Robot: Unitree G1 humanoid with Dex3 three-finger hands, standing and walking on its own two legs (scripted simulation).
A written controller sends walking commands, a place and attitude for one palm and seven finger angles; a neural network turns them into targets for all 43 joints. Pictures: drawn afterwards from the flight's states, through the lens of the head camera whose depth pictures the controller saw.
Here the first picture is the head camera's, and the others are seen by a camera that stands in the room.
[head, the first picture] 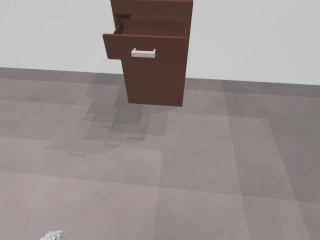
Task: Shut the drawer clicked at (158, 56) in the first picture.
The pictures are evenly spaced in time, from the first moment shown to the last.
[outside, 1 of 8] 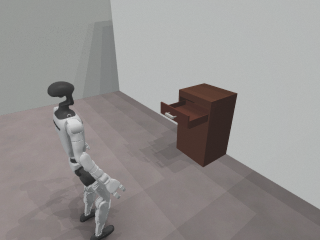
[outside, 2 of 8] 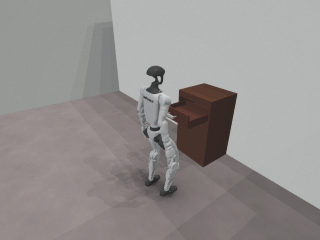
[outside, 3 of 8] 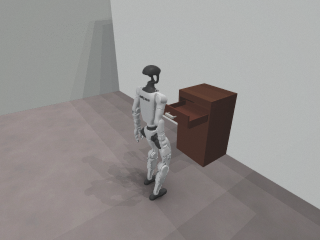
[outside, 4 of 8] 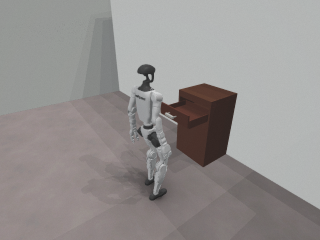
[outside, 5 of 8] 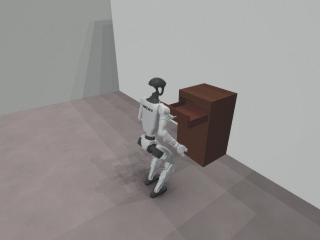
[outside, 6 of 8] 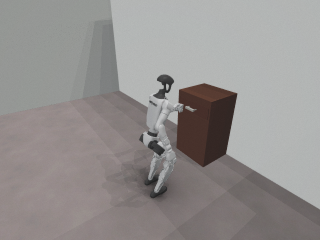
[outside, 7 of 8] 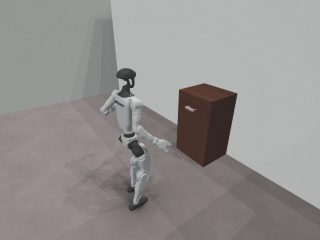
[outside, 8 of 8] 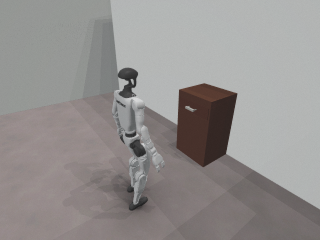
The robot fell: no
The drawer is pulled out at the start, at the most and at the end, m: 0.30 0.30 0.00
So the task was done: yes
